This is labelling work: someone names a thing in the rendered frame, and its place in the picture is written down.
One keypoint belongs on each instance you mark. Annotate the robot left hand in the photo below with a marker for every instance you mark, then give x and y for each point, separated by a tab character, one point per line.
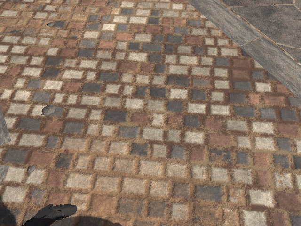
50	213

